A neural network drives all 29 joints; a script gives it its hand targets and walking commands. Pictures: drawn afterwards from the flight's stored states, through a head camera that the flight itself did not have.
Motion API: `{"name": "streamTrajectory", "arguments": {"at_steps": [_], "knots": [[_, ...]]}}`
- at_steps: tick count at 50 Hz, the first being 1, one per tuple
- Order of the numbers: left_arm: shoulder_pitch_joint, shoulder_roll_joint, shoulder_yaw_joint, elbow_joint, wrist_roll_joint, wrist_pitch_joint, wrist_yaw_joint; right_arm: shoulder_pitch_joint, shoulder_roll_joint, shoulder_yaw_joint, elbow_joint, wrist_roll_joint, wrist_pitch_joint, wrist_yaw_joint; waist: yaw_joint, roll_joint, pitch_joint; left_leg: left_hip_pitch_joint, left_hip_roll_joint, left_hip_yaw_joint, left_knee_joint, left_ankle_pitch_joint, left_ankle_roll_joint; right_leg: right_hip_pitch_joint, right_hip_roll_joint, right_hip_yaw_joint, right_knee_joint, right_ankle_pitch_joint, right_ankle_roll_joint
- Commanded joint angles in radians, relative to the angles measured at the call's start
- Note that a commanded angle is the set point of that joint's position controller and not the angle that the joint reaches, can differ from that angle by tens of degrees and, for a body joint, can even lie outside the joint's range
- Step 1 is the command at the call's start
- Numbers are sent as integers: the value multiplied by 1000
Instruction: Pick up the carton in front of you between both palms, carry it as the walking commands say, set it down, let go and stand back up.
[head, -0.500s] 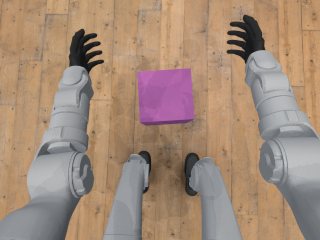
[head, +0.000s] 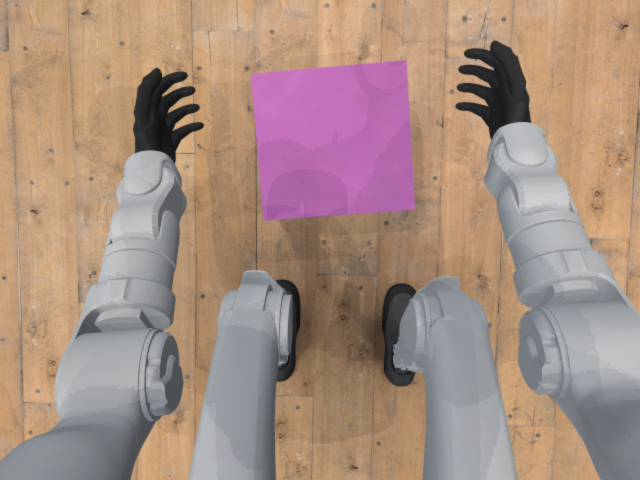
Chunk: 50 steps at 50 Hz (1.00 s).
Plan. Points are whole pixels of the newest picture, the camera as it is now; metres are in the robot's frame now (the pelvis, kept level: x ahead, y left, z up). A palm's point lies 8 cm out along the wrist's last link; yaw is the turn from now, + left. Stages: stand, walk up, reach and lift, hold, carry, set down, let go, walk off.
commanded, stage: reach and lift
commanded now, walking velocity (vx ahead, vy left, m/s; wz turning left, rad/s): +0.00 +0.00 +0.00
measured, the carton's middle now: (333, 155) +0.48 +0.02 -0.37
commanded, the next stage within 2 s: none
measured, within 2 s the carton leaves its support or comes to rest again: leaves its support in 1.28 s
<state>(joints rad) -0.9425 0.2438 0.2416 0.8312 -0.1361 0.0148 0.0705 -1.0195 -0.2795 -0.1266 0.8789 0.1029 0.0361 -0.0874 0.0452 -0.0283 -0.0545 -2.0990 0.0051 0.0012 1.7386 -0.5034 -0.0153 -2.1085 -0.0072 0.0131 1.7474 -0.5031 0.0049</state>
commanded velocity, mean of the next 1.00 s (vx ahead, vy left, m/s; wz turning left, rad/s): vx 0.00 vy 0.00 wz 0.00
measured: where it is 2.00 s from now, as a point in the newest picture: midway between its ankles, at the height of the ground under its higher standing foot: (339, 350)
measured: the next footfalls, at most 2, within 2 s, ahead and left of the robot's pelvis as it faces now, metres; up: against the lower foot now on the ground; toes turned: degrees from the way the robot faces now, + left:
none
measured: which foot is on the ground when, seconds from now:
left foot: down 0.00-1.00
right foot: down 0.00-1.00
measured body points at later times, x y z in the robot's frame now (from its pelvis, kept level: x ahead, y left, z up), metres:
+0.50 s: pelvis -0.03 +0.00 -0.12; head +0.33 +0.01 +0.13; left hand +0.48 +0.22 -0.31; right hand +0.51 -0.17 -0.31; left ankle +0.09 +0.12 -0.46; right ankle +0.09 -0.12 -0.46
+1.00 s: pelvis -0.03 +0.00 -0.11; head +0.34 +0.01 +0.15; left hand +0.49 +0.18 -0.30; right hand +0.51 -0.13 -0.31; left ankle +0.09 +0.12 -0.46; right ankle +0.09 -0.12 -0.46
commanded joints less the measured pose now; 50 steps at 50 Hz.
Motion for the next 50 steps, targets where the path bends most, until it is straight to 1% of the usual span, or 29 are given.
{"name": "streamTrajectory", "arguments": {"at_steps": [1, 2, 3, 5, 6, 8, 9, 10, 11, 12, 13, 14, 15, 18, 19, 23, 25, 28, 30, 31, 33, 35, 36, 37, 41, 47, 48, 49, 50], "knots": [[-241, 203, 22, -134, -13, -4, 22, -256, -140, 20, -108, 36, 1, -25, 32, -26, -1205, 595, -57, 64, -33, 378, -37, 685, 64, -18, -26, 356, 20], [-236, 119, -28, -172, -52, 3, 35, -276, -169, -13, -91, 37, -5, -21, -22, 2, -1121, 540, -63, 49, -41, 334, -48, 641, 63, -50, 12, 327, 22], [-252, 116, -41, -73, -71, 1, 32, -323, -120, 31, -95, 62, -3, -26, 12, -47, -997, 491, -54, 54, -29, 271, -37, 563, 53, -53, 7, 261, 29], [-280, 159, -29, -50, -35, -1, 35, -351, -137, 33, -30, 58, 1, -28, 46, -25, -980, 422, -51, 60, 5, 226, -41, 547, 59, -9, 28, 210, 17], [-324, 131, -45, 11, -69, 1, 41, -369, -141, 50, 3, 79, -3, -23, 22, -36, -985, 415, -38, 48, 41, 203, -37, 535, 56, -19, 56, 188, 24], [-398, 200, -71, -19, -76, 5, 52, -463, -160, 67, 12, 132, -1, -28, 52, -6, -942, 449, -21, 40, 49, 126, -27, 501, 36, -26, 98, 120, 18], [-410, 142, -65, 60, -100, 5, 56, -478, -207, 52, 112, 82, -2, -37, 32, -11, -833, 383, -28, 44, 61, 83, -37, 452, 19, -21, 83, 60, 14], [-431, 193, -63, 34, -77, -7, 52, -497, -163, 58, 62, 96, -9, -38, 46, -46, -853, 370, -22, 36, 78, 110, -29, 420, 28, -30, 111, 90, 25], [-418, 210, -56, 157, -76, -3, 55, -528, -173, 97, 102, 132, -11, -37, 57, -37, -863, 387, -18, 34, 89, 95, -22, 468, 36, -6, 114, 75, 17], [-494, 163, -105, 69, -101, -13, 54, -523, -162, 97, 139, 130, -19, -32, 54, -21, -869, 349, -22, 41, 107, 134, -34, 481, 30, -11, 148, 128, 13], [-500, 188, -100, 144, -102, -17, 59, -532, -185, 90, 185, 143, -22, -30, 7, 4, -819, 364, 1, 23, 120, 99, -31, 425, 19, -19, 159, 99, 16], [-520, 170, -103, 116, -115, -21, 54, -545, -226, 65, 205, 120, -32, -33, 29, 3, -800, 355, -15, 20, 120, 97, -32, 377, 8, -32, 183, 85, 16], [-529, 164, -130, 143, -120, -29, 57, -543, -208, 90, 207, 125, -40, -34, 1, -4, -843, 362, -10, 36, 140, 93, -44, 446, 26, -11, 172, 89, 7], [-555, 232, -100, 204, -112, -40, 72, -610, -206, 149, 205, 176, -48, -40, 86, -40, -834, 364, -12, 28, 185, 163, -34, 453, 14, 8, 214, 135, 12], [-548, 213, -116, 148, -135, -50, 74, -593, -247, 110, 215, 155, -60, -44, 20, -24, -870, 361, -12, 33, 202, 153, -39, 501, 16, -2, 219, 139, 6], [-563, 157, -209, 178, -192, -59, 64, -555, -192, 152, 188, 198, -79, -39, 12, 17, -887, 445, -17, 18, 227, 244, -33, 452, 17, -17, 263, 215, 10], [-579, 199, -182, 198, -180, -64, 61, -607, -183, 174, 137, 211, -71, -39, 38, 4, -905, 450, -22, 25, 257, 281, -27, 466, 21, 4, 260, 225, 12], [-574, 153, -231, 178, -226, -65, 60, -574, -186, 148, 209, 192, -72, -38, -23, 0, -878, 408, -23, 7, 239, 263, -39, 486, 19, -30, 287, 258, 15], [-584, 176, -200, 162, -210, -57, 64, -582, -163, 177, 175, 181, -64, -35, -4, -49, -908, 369, -32, 35, 267, 289, -40, 519, 37, -8, 275, 283, 14], [-570, 180, -195, 197, -184, -54, 65, -568, -187, 154, 190, 199, -66, -35, 13, 20, -885, 391, -26, 36, 265, 266, -45, 518, 29, 4, 278, 260, 6], [-542, 151, -177, 192, -183, -49, 70, -566, -184, 156, 205, 174, -53, -29, 28, -4, -811, 318, -31, 33, 233, 204, -42, 459, 24, -4, 268, 183, 12], [-545, 173, -176, 221, -145, -45, 71, -567, -175, 130, 218, 164, -63, -23, 5, -25, -770, 325, -30, 27, 228, 200, -41, 412, 36, -22, 271, 176, 16], [-520, 147, -171, 223, -163, -57, 70, -534, -153, 154, 196, 169, -63, -27, 49, -3, -807, 380, -38, 22, 225, 242, -35, 399, 26, -11, 259, 197, 19], [-521, 155, -167, 262, -141, -57, 72, -568, -158, 162, 254, 190, -64, -25, 11, -15, -786, 346, -31, 28, 231, 219, -38, 406, 47, -16, 265, 189, 20], [-553, 94, -183, 209, -161, -67, 67, -587, -154, 141, 215, 148, -80, -32, -11, -1, -738, 337, -34, -5, 222, 227, -29, 341, 27, -15, 252, 180, 13], [-608, -38, -259, 259, -164, -87, 69, -607, 29, 217, 263, 177, -93, -30, 10, 26, -730, 377, -53, 1, 196, 235, -20, 341, 43, -5, 227, 188, 10], [-630, -46, -255, 212, -177, -83, 70, -651, -4, 184, 209, 151, -107, -37, -45, -3, -786, 392, -55, -9, 210, 243, -25, 362, 39, -26, 247, 197, 8], [-632, -46, -233, 204, -152, -90, 74, -667, 36, 218, 190, 153, -108, -42, 28, -8, -795, 377, -70, 16, 217, 259, -23, 377, 49, -4, 235, 204, 6], [-657, -138, -269, 254, -147, -81, 64, -644, 105, 222, 229, 138, -109, -31, -27, -7, -777, 391, -71, 3, 208, 268, -24, 371, 64, -19, 236, 218, 6]]}}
